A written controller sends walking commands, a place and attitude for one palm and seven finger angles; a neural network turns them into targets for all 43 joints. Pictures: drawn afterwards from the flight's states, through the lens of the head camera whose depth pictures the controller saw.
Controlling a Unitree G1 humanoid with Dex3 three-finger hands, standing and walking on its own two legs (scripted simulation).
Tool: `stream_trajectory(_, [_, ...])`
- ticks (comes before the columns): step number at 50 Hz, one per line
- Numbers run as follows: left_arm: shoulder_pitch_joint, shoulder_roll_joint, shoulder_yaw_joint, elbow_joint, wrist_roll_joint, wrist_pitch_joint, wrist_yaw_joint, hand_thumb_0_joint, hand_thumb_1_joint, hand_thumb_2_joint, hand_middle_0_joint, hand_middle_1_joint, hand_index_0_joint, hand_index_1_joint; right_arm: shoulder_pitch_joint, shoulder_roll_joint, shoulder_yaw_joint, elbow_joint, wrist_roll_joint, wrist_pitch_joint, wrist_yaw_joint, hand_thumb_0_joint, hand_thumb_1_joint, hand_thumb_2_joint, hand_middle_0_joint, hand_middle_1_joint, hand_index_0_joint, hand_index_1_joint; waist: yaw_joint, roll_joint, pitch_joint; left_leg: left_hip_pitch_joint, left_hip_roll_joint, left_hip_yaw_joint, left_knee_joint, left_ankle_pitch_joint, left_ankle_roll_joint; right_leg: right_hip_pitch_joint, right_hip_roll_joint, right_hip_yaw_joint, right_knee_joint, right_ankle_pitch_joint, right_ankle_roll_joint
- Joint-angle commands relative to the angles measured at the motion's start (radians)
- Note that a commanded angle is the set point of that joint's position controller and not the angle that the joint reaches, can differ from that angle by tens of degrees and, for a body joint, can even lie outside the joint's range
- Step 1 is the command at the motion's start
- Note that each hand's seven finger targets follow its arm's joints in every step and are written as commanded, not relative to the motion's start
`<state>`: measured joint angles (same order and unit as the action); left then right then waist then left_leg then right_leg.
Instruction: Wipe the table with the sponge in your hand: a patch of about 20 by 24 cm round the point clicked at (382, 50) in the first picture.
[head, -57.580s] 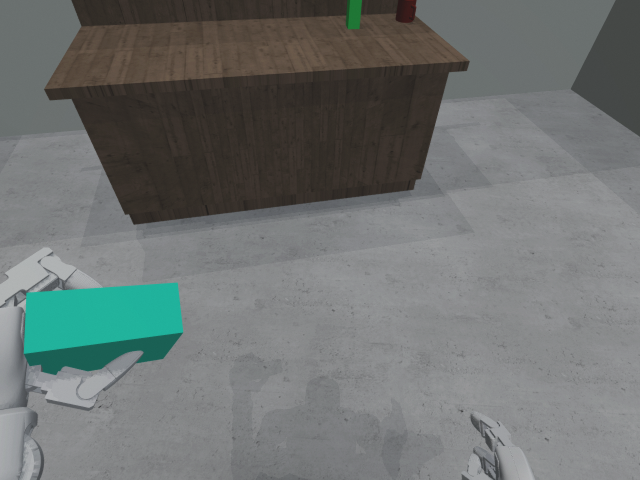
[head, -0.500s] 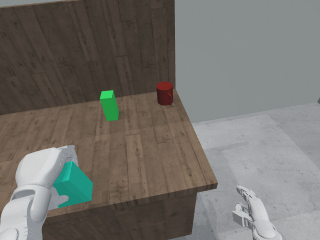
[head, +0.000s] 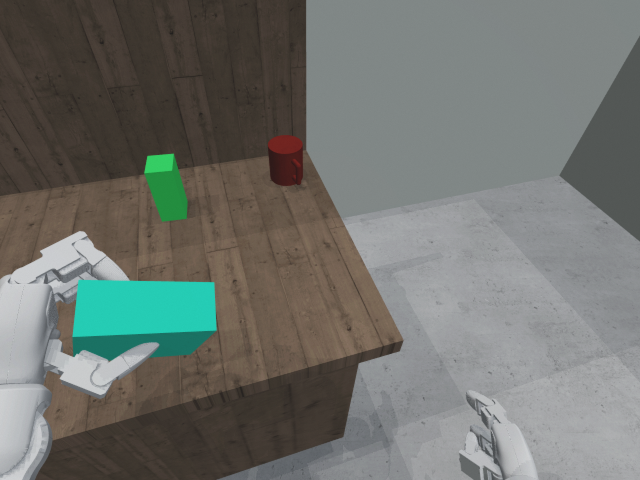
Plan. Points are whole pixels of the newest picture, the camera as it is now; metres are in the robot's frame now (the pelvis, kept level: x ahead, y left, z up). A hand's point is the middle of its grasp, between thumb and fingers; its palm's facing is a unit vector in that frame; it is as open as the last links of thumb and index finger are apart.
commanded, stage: step back with the hand held close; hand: left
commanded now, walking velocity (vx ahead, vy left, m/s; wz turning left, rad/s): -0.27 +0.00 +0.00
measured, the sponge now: (162, 322) +0.23 +0.19 +0.14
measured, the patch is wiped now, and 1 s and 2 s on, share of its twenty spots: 1.00 1.00 1.00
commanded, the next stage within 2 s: stop stepping back and stand still in 1.06 s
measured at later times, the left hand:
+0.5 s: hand (79, 336) +0.19 +0.24 +0.17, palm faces +0.35 -0.85 -0.39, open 9.1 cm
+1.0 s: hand (24, 468) +0.09 +0.23 +0.17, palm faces +0.29 -0.88 -0.38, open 9.1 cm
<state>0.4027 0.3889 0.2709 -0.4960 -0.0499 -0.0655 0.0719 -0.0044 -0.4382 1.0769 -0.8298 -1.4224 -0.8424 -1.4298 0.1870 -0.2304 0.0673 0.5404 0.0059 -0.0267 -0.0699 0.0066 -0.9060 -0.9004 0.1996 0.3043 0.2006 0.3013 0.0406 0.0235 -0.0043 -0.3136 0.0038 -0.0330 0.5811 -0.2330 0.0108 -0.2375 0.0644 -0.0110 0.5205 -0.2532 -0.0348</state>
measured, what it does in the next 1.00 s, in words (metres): walks backwards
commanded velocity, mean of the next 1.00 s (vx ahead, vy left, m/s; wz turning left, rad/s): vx -0.33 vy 0.00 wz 0.00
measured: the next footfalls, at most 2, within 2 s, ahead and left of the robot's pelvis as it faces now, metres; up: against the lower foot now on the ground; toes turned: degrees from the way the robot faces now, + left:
left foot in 1.04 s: -0.12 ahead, +0.16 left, +0.00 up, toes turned +3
right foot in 1.30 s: -0.15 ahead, -0.12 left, +0.00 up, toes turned -2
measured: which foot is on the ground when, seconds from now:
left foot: down 0.00-0.82, up 0.84-1.00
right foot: down 0.00-1.00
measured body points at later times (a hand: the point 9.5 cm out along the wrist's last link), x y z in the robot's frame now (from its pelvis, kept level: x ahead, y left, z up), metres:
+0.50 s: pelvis -0.02 +0.01 -0.01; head -0.02 +0.01 +0.44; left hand +0.17 +0.28 +0.19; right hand +0.15 -0.22 -0.09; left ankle +0.02 +0.12 -0.72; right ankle +0.02 -0.10 -0.73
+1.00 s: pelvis -0.13 +0.01 -0.01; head -0.10 +0.03 +0.44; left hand +0.07 +0.27 +0.19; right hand +0.04 -0.23 -0.08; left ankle -0.14 +0.15 -0.71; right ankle -0.03 -0.11 -0.73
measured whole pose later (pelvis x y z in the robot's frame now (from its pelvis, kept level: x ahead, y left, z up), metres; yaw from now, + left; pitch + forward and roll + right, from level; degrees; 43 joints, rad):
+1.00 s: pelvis -0.13 +0.01 -0.01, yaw +0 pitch +3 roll +1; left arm 0.52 0.41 0.34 -0.64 -0.06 -0.14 0.12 -0.01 -0.45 1.09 -0.84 -1.43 -0.85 -1.44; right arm 0.19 -0.19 0.02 0.58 0.00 -0.05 -0.06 0.01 -0.91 -0.90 0.20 0.30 0.20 0.30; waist -0.04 -0.08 -0.01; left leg -0.43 0.02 0.01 0.85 -0.46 -0.01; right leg -0.49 -0.03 -0.01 0.61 -0.16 -0.01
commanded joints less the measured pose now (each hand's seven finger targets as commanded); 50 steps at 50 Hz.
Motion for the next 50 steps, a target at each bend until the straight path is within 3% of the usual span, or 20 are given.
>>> stream_trajectory(1, [0.006,0.215,0.211,-0.209,-0.033,-0.106,0.047,0.0,0.1,1.3,-1.2,-1.6,-1.2,-1.6,-0.08,-0.122,-0.076,-0.136,0.002,-0.057,-0.014,0.0,-0.9,-0.9,0.2,0.3,0.2,0.3,-0.022,0.073,-0.094,-0.017,0.087,-0.129,-0.08,-0.064,0.05,-0.092,-0.144,0.103,-0.056,0.106,-0.013])
stream_trajectory(5, [0.052,0.191,0.201,-0.218,-0.031,-0.126,0.052,0.0,0.1,1.3,-1.2,-1.6,-1.2,-1.6,-0.067,-0.127,-0.093,-0.132,0.01,-0.064,-0.016,0.0,-0.9,-0.9,0.2,0.3,0.2,0.3,-0.03,0.018,-0.15,-0.014,0.096,-0.13,-0.047,0.026,0.049,-0.088,-0.148,0.097,-0.019,0.17,-0.011])
stream_trajectory(13, [0.066,0.19,0.209,-0.304,-0.007,-0.142,0.07,0.0,0.1,1.3,-1.2,-1.6,-1.2,-1.6,-0.06,-0.137,-0.101,-0.102,-0.011,-0.115,-0.018,0.0,-0.9,-0.9,0.2,0.3,0.2,0.3,-0.019,0.19,-0.143,-0.044,0.191,-0.245,-0.229,0.062,0.091,-0.072,-0.046,0.038,0.126,-0.087,0.034])
stream_trajectory(16, [0.045,0.194,0.216,-0.274,0.0,-0.137,0.069,0.0,0.1,1.3,-1.2,-1.6,-1.2,-1.6,-0.049,-0.139,-0.104,-0.091,-0.009,-0.122,-0.018,0.0,-0.9,-0.9,0.2,0.3,0.2,0.3,-0.021,0.137,-0.127,-0.102,0.189,-0.229,-0.218,-0.019,0.092,-0.013,-0.051,0.046,0.081,-0.039,0.031])
stream_trajectory(18, [0.047,0.171,0.204,-0.236,0.0,-0.135,0.066,0.0,0.1,1.3,-1.2,-1.6,-1.2,-1.6,-0.044,-0.133,-0.103,-0.092,-0.006,-0.117,-0.02,0.0,-0.9,-0.9,0.2,0.3,0.2,0.3,-0.027,0.054,-0.108,-0.153,0.155,-0.178,-0.146,-0.125,0.08,0.001,-0.09,0.072,0.006,0.07,0.02])
stream_trajectory(21, [0.045,0.175,0.183,-0.203,-0.022,-0.132,0.068,0.0,0.1,1.3,-1.2,-1.6,-1.2,-1.6,-0.018,-0.119,-0.114,-0.08,0.006,-0.094,-0.016,0.0,-0.9,-0.9,0.2,0.3,0.2,0.3,-0.059,-0.158,-0.115,-0.043,0.02,-0.056,0.192,-0.21,0.008,-0.218,-0.308,0.296,-0.158,0.132,-0.096])
stream_trajectory(22, [0.023,0.171,0.171,-0.226,-0.026,-0.132,0.071,0.0,0.1,1.3,-1.2,-1.6,-1.2,-1.6,-0.021,-0.098,-0.106,-0.079,0.005,-0.089,-0.014,0.0,-0.9,-0.9,0.2,0.3,0.2,0.3,-0.068,-0.175,-0.135,-0.011,0.011,-0.038,0.277,-0.165,-0.005,-0.236,-0.366,0.316,-0.165,0.238,-0.118])
stream_trajectory(24, [0.004,0.19,0.186,-0.244,-0.03,-0.127,0.075,0.0,0.1,1.3,-1.2,-1.6,-1.2,-1.6,-0.038,-0.088,-0.1,-0.097,0.011,-0.083,-0.011,0.0,-0.9,-0.9,0.2,0.3,0.2,0.3,-0.075,-0.164,-0.149,-0.012,0.03,-0.046,0.257,-0.129,-0.003,-0.203,-0.385,0.281,-0.097,0.416,-0.11])
stream_trajectory(26, [-0.011,0.218,0.213,-0.272,-0.025,-0.133,0.077,0.0,0.1,1.3,-1.2,-1.6,-1.2,-1.6,-0.054,-0.105,-0.099,-0.104,0.007,-0.073,-0.015,0.0,-0.9,-0.9,0.2,0.3,0.2,0.3,-0.068,-0.063,-0.112,-0.008,0.06,-0.062,0.056,-0.078,0.013,-0.207,-0.325,0.219,-0.016,0.346,-0.064])
stream_trajectory(29, [0.057,0.187,0.225,-0.285,-0.023,-0.14,0.08,0.0,0.1,1.3,-1.2,-1.6,-1.2,-1.6,-0.077,-0.12,-0.11,-0.139,0.013,-0.083,-0.021,0.0,-0.9,-0.9,0.2,0.3,0.2,0.3,-0.034,0.116,-0.154,-0.036,0.18,-0.166,-0.106,0.107,0.073,-0.15,-0.131,0.074,0.106,0.178,0.032])
stream_trajectory(32, [0.018,0.183,0.225,-0.35,-0.015,-0.138,0.076,0.0,0.1,1.3,-1.2,-1.6,-1.2,-1.6,-0.065,-0.103,-0.109,-0.126,-0.013,-0.105,-0.012,0.0,-0.9,-0.9,0.2,0.3,0.2,0.3,-0.033,0.223,-0.183,-0.01,0.274,-0.248,-0.194,0.302,0.119,-0.189,-0.071,0.041,0.316,-0.177,0.059])
stream_trajectory(34, [-0.009,0.154,0.193,-0.319,-0.015,-0.131,0.075,0.0,0.1,1.3,-1.2,-1.6,-1.2,-1.6,-0.047,-0.105,-0.111,-0.103,-0.015,-0.126,-0.003,0.0,-0.9,-0.9,0.2,0.3,0.2,0.3,-0.021,0.184,-0.164,0.039,0.292,-0.209,-0.136,0.493,0.127,-0.193,-0.077,0.058,0.262,-0.175,0.054])
stream_trajectory(36, [-0.028,0.14,0.165,-0.304,-0.01,-0.119,0.072,0.0,0.1,1.3,-1.2,-1.6,-1.2,-1.6,-0.045,-0.111,-0.111,-0.094,-0.005,-0.133,0.003,0.0,-0.9,-0.9,0.2,0.3,0.2,0.3,-0.021,0.159,-0.175,0.075,0.267,-0.154,-0.099,0.499,0.094,-0.136,-0.075,0.042,0.144,-0.083,0.057])
stream_trajectory(39, [-0.058,0.133,0.151,-0.27,0.001,-0.12,0.063,0.0,0.1,1.3,-1.2,-1.6,-1.2,-1.6,-0.068,-0.116,-0.104,-0.098,-0.001,-0.128,0.007,0.0,-0.9,-0.9,0.2,0.3,0.2,0.3,-0.021,0.061,-0.118,-0.084,0.199,-0.104,0.011,0.132,0.049,-0.038,-0.124,0.068,-0.051,0.133,0.035])
stream_trajectory(40, [-0.065,0.141,0.15,-0.272,0.0,-0.12,0.064,0.0,0.1,1.3,-1.2,-1.6,-1.2,-1.6,-0.068,-0.111,-0.115,-0.11,0.005,-0.126,0.004,0.0,-0.9,-0.9,0.2,0.3,0.2,0.3,-0.035,-0.084,-0.105,-0.164,0.106,-0.034,0.126,-0.168,0.008,-0.059,-0.218,0.163,-0.1,0.261,-0.016])
stream_trajectory(41, [-0.021,0.19,0.186,-0.286,-0.009,-0.122,0.076,0.0,0.1,1.3,-1.2,-1.6,-1.2,-1.6,-0.041,-0.11,-0.132,-0.111,0.016,-0.118,0.003,0.0,-0.9,-0.9,0.2,0.3,0.2,0.3,-0.042,-0.243,-0.161,-0.144,-0.001,0.028,0.341,-0.262,-0.036,-0.105,-0.38,0.345,-0.181,0.311,-0.104])
stream_trajectory(42, [0.027,0.168,0.168,-0.301,-0.017,-0.118,0.076,0.0,0.1,1.3,-1.2,-1.6,-1.2,-1.6,-0.06,-0.091,-0.129,-0.107,0.015,-0.102,0.003,0.0,-0.9,-0.9,0.2,0.3,0.2,0.3,-0.029,-0.257,-0.193,-0.105,-0.002,-0.004,0.571,-0.283,-0.036,-0.161,-0.456,0.369,-0.215,0.361,-0.157])
stream_trajectory(44, [0.06,0.195,0.208,-0.34,-0.016,-0.117,0.078,0.0,0.1,1.3,-1.2,-1.6,-1.2,-1.6,-0.087,-0.045,-0.09,-0.114,0.002,-0.085,0.008,0.0,-0.9,-0.9,0.2,0.3,0.2,0.3,-0.057,-0.144,-0.201,-0.14,0.035,-0.024,0.591,-0.278,-0.037,-0.151,-0.419,0.277,-0.125,0.502,-0.132])
stream_trajectory(46, [0.092,0.222,0.259,-0.323,-0.014,-0.116,0.084,0.0,0.1,1.3,-1.2,-1.6,-1.2,-1.6,-0.107,-0.05,-0.085,-0.116,0.0,-0.066,0.003,0.0,-0.9,-0.9,0.2,0.3,0.2,0.3,-0.045,-0.152,-0.18,-0.136,0.061,-0.014,0.378,-0.295,-0.03,-0.125,-0.379,0.21,-0.077,0.494,-0.098])
stream_trajectory(50, [0.097,0.194,0.235,-0.34,-0.021,-0.132,0.089,0.0,0.1,1.3,-1.2,-1.6,-1.2,-1.6,-0.041,-0.091,-0.107,-0.094,-0.005,-0.073,-0.009,0.0,-0.9,-0.9,0.2,0.3,0.2,0.3,-0.067,-0.093,-0.205,0.052,0.038,0.071,-0.063,-0.129,-0.004,-0.163,-0.286,0.166,-0.015,0.246,-0.021])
